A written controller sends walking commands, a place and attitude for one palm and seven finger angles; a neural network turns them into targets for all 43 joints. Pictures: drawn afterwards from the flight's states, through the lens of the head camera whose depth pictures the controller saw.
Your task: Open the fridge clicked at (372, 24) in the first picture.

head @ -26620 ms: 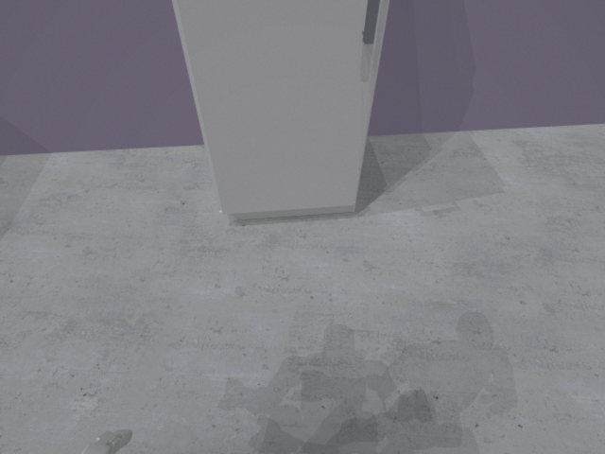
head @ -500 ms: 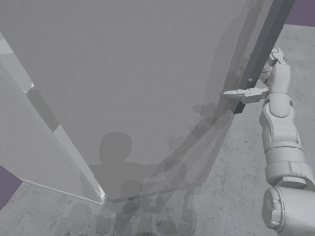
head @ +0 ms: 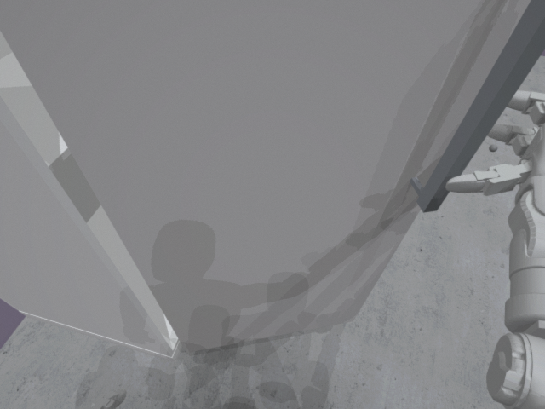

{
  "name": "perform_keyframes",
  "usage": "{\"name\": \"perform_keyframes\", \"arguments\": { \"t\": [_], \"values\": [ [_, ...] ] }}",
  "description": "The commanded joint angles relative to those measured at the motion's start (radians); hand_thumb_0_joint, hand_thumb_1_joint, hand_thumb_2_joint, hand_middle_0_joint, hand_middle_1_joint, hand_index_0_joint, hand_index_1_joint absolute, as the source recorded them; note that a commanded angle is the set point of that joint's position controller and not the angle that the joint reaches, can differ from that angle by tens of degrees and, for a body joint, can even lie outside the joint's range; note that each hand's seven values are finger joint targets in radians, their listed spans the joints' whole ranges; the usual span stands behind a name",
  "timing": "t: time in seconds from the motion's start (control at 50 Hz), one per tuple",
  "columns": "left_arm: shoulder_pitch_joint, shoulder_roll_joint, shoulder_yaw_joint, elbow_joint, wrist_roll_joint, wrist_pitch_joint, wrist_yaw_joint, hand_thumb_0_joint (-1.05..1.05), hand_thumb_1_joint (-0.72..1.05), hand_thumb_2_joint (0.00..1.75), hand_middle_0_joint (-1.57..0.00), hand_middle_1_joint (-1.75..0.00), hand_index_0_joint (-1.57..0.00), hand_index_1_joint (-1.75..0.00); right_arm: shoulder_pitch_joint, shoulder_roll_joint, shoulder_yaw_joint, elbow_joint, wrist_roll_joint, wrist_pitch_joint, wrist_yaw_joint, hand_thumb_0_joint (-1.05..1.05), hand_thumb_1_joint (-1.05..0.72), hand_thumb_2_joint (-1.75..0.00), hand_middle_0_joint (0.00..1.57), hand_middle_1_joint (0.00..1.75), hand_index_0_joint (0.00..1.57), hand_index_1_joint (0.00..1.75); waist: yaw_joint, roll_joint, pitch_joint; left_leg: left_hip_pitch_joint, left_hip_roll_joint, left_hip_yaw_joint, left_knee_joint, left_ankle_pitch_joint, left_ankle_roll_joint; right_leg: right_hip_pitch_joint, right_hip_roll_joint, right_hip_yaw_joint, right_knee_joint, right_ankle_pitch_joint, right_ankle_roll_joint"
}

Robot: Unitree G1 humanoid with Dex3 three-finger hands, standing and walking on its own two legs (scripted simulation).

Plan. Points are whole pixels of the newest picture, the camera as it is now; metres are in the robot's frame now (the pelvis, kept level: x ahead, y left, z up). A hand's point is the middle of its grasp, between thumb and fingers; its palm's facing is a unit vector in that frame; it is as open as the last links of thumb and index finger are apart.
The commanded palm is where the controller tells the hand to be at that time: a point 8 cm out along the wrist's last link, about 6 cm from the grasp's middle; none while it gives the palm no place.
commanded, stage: slip the hand off the handle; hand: right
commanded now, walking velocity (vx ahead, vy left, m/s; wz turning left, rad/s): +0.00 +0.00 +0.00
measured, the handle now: (474, 101) +0.48 -0.20 +0.24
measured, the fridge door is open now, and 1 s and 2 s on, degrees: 64 64 64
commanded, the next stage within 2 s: draw the hand back to the body in 1.10 s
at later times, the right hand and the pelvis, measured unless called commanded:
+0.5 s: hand (534, 155) +0.44 -0.29 +0.19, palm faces +0.25 +0.96 -0.15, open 14.7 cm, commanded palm +0.38 -0.33 +0.20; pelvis +0.01 -0.01 +0.00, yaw +1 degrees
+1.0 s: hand out of the picture +0.33 -0.30 +0.19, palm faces +0.28 +0.95 -0.12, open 14.7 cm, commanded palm +0.29 -0.34 +0.20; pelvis -0.01 -0.02 +0.00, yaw -2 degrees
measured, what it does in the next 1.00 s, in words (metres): stands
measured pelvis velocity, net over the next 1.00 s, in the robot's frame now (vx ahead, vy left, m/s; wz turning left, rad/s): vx -0.01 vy -0.02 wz -0.03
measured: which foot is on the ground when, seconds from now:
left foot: down 0.00-1.00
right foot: down 0.00-1.00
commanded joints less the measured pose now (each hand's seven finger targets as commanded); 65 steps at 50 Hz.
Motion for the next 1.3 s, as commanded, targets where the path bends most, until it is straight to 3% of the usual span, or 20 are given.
{"name": "perform_keyframes", "arguments": {
  "t": [0.0, 0.08, 0.16, 0.26, 0.32, 0.42, 0.46, 0.56, 0.6, 0.66, 0.74, 0.84, 0.9, 1.02, 1.08, 1.14, 1.18, 1.2, 1.22, 1.28],
  "values": [
    [0.018, 0.139, 0.043, -0.086, -0.010, -0.033, 0.022, 0.00, 0.90, 0.90, -0.20, -0.30, -0.20, -0.30, -0.445, -0.333, -0.067, -0.184, 0.024, -0.070, 0.061, 0.00, 0.55, -0.20, 0.25, 1.15, 0.25, 1.15, -0.003, 0.046, -0.276, 0.090, -0.011, -0.061, -0.045, 0.381, -0.010, 0.109, 0.073, 0.009, -0.004, 0.204, -0.066],
    [0.027, 0.137, 0.043, -0.082, -0.014, -0.042, 0.029, 0.00, 0.90, 0.90, -0.20, -0.30, -0.20, -0.30, -0.526, -0.339, -0.051, -0.204, 0.042, -0.095, 0.102, 0.00, 0.55, -0.20, 0.25, 1.15, 0.25, 1.15, 0.014, -0.023, -0.304, 0.062, -0.014, -0.066, -0.047, 0.361, -0.010, 0.136, 0.078, 0.014, 0.014, 0.203, -0.066],
    [0.047, 0.147, 0.039, -0.060, -0.012, -0.050, 0.034, 0.00, 0.90, 0.90, -0.20, -0.30, -0.20, -0.30, -0.559, -0.388, -0.074, -0.124, 0.046, -0.127, 0.123, 0.00, 0.55, -0.20, 0.25, 1.15, 0.25, 1.15, 0.031, -0.008, -0.286, 0.038, -0.011, -0.071, -0.041, 0.340, -0.014, 0.105, 0.078, 0.023, 0.030, 0.177, -0.067],
    [0.072, 0.152, 0.040, -0.060, -0.010, -0.054, 0.029, 0.00, 0.90, 0.90, -0.20, -0.30, -0.20, -0.30, -0.554, -0.421, -0.088, -0.071, 0.040, -0.155, 0.148, 0.00, 0.55, -0.20, 0.25, 1.15, 0.25, 1.15, 0.015, -0.043, -0.346, 0.050, -0.014, -0.064, -0.011, 0.381, -0.007, 0.106, 0.079, 0.027, 0.046, 0.225, -0.065],
    [0.088, 0.158, 0.043, -0.064, -0.012, -0.049, 0.026, 0.00, 0.90, 0.90, -0.20, -0.30, -0.20, -0.30, -0.508, -0.465, -0.132, -0.026, 0.042, -0.158, 0.162, 0.00, 0.55, -0.20, 0.25, 1.15, 0.25, 1.15, 0.003, -0.012, -0.353, 0.055, -0.017, -0.056, 0.003, 0.394, -0.006, 0.090, 0.073, 0.033, 0.046, 0.237, -0.063],
    [0.060, 0.160, 0.051, -0.123, -0.019, -0.043, 0.020, 0.00, 0.90, 0.90, -0.20, -0.30, -0.20, -0.30, -0.270, -0.455, -0.185, -0.156, 0.080, -0.142, 0.191, 0.00, 0.55, -0.20, 0.25, 1.15, 0.25, 1.15, -0.058, -0.017, -0.408, 0.111, -0.023, -0.042, 0.049, 0.480, 0.001, 0.116, 0.067, 0.033, 0.054, 0.333, -0.059],
    [0.035, 0.152, 0.048, -0.151, -0.024, -0.043, 0.018, 0.00, 0.90, 0.90, -0.20, -0.30, -0.20, -0.30, -0.200, -0.397, -0.160, -0.254, 0.098, -0.128, 0.195, 0.00, 0.55, -0.20, 0.25, 1.15, 0.25, 1.15, -0.064, -0.046, -0.393, 0.111, -0.028, -0.034, 0.051, 0.493, 0.004, 0.140, 0.061, 0.033, 0.055, 0.391, -0.059],
    [-0.028, 0.145, 0.040, -0.185, -0.030, -0.052, 0.029, 0.00, 0.90, 0.90, -0.20, -0.30, -0.20, -0.30, -0.112, -0.393, -0.202, -0.502, 0.138, -0.079, 0.176, 0.00, 0.55, -0.20, 0.25, 1.15, 0.25, 1.15, -0.075, -0.062, -0.333, 0.085, -0.040, -0.018, 0.033, 0.410, 0.006, 0.168, 0.049, 0.043, 0.040, 0.395, -0.055],
    [-0.056, 0.132, 0.030, -0.184, -0.032, -0.063, 0.035, 0.00, 0.90, 0.90, -0.20, -0.30, -0.20, -0.30, -0.108, -0.328, -0.153, -0.549, 0.140, -0.053, 0.163, 0.00, 0.55, -0.20, 0.25, 1.15, 0.25, 1.15, -0.064, -0.079, -0.272, 0.044, -0.044, -0.010, 0.010, 0.340, 0.006, 0.169, 0.045, 0.050, 0.021, 0.347, -0.048],
    [-0.085, 0.125, 0.019, -0.177, -0.028, -0.077, 0.051, 0.00, 0.90, 0.90, -0.20, -0.30, -0.20, -0.30, -0.162, -0.295, -0.107, -0.641, 0.122, -0.031, 0.138, 0.00, 0.55, -0.20, 0.25, 1.15, 0.25, 1.15, -0.046, -0.140, -0.251, 0.015, -0.047, -0.004, -0.013, 0.262, 0.012, 0.194, 0.043, 0.059, 0.007, 0.293, -0.041],
    [-0.114, 0.120, 0.007, -0.158, -0.027, -0.091, 0.069, 0.00, 0.90, 0.90, -0.20, -0.30, -0.20, -0.30, -0.141, -0.235, -0.055, -0.626, 0.119, 0.003, 0.132, 0.00, 0.55, -0.20, 0.25, 1.15, 0.25, 1.15, -0.038, -0.102, -0.237, -0.001, -0.047, 0.008, -0.041, 0.173, 0.015, 0.206, 0.040, 0.081, -0.027, 0.202, -0.033],
    [-0.157, 0.117, -0.009, -0.150, -0.034, -0.096, 0.086, 0.00, 0.90, 0.90, -0.20, -0.30, -0.20, -0.30, -0.099, -0.215, -0.047, -0.560, 0.144, 0.044, 0.159, 0.00, 0.55, -0.20, 0.25, 1.15, 0.25, 1.15, -0.048, -0.029, -0.208, 0.006, -0.035, 0.007, -0.068, 0.127, 0.012, 0.191, 0.047, 0.078, -0.044, 0.126, -0.037],
    [-0.181, 0.114, -0.014, -0.159, -0.034, -0.098, 0.088, 0.00, 0.90, 0.90, -0.20, -0.30, -0.20, -0.30, -0.051, -0.244, -0.083, -0.559, 0.152, 0.052, 0.163, 0.00, 0.55, -0.20, 0.25, 1.15, 0.25, 1.15, -0.072, -0.041, -0.220, 0.033, -0.028, 0.004, -0.068, 0.130, 0.014, 0.192, 0.050, 0.075, -0.048, 0.127, -0.036],
    [-0.222, 0.101, -0.027, -0.183, -0.033, -0.106, 0.085, 0.00, 0.90, 0.90, -0.20, -0.30, -0.20, -0.30, -0.008, -0.239, -0.086, -0.637, 0.153, 0.030, 0.161, 0.00, 0.55, -0.20, 0.25, 1.15, 0.25, 1.15, -0.085, -0.069, -0.202, 0.051, -0.023, -0.002, -0.073, 0.116, 0.014, 0.193, 0.053, 0.070, -0.055, 0.109, -0.037],
    [-0.223, 0.103, -0.026, -0.171, -0.029, -0.118, 0.090, 0.00, 0.90, 0.90, -0.20, -0.30, -0.20, -0.30, -0.064, -0.265, -0.098, -0.675, 0.152, 0.009, 0.155, 0.00, 0.55, -0.20, 0.25, 1.15, 0.25, 1.15, -0.072, -0.065, -0.213, 0.048, -0.022, -0.009, -0.079, 0.128, 0.010, 0.207, 0.052, 0.065, -0.047, 0.116, -0.041],
    [-0.218, 0.108, -0.030, -0.144, -0.030, -0.122, 0.099, 0.00, 0.90, 0.90, -0.20, -0.30, -0.20, -0.30, -0.085, -0.261, -0.090, -0.591, 0.157, 0.011, 0.163, 0.00, 0.55, -0.20, 0.25, 1.15, 0.25, 1.15, -0.054, -0.042, -0.136, 0.015, -0.018, -0.014, -0.102, 0.065, 0.004, 0.169, 0.056, 0.062, -0.055, 0.050, -0.042],
    [-0.213, 0.112, -0.025, -0.136, -0.031, -0.126, 0.101, 0.00, 0.90, 0.90, -0.20, -0.30, -0.20, -0.30, -0.083, -0.291, -0.110, -0.573, 0.153, 0.011, 0.169, 0.00, 0.55, -0.20, 0.25, 1.15, 0.25, 1.15, -0.059, -0.046, -0.155, 0.027, -0.012, -0.020, -0.100, 0.080, 0.004, 0.169, 0.057, 0.056, -0.050, 0.058, -0.044],
    [-0.209, 0.112, -0.025, -0.133, -0.031, -0.127, 0.103, 0.00, 0.90, 0.90, -0.20, -0.30, -0.20, -0.30, -0.086, -0.291, -0.105, -0.560, 0.153, 0.013, 0.174, 0.00, 0.55, -0.20, 0.25, 1.15, 0.25, 1.15, -0.058, -0.047, -0.163, 0.027, -0.011, -0.021, -0.100, 0.072, 0.003, 0.168, 0.059, 0.057, -0.051, 0.052, -0.044],
    [-0.229, 0.139, -0.028, -0.134, -0.050, -0.126, 0.112, 0.00, 0.90, 0.90, -0.20, -0.30, -0.20, -0.30, -0.058, -0.288, -0.075, -0.455, 0.226, 0.092, 0.272, 0.00, 0.55, -0.20, 0.25, 1.15, 0.25, 1.15, -0.059, -0.034, -0.195, 0.080, -0.009, -0.029, -0.110, 0.096, 0.010, 0.185, 0.067, 0.061, -0.066, 0.048, -0.051],
    [-0.248, 0.140, -0.028, -0.170, -0.062, -0.138, 0.122, 0.00, 0.90, 0.90, -0.20, -0.30, -0.20, -0.30, -0.056, -0.388, -0.153, -0.526, 0.279, 0.169, 0.387, 0.00, 0.55, -0.20, 0.25, 1.15, 0.25, 1.15, -0.089, -0.051, -0.260, 0.149, 0.008, -0.048, -0.091, 0.216, 0.005, 0.197, 0.076, 0.056, -0.041, 0.127, -0.060]
  ]
}}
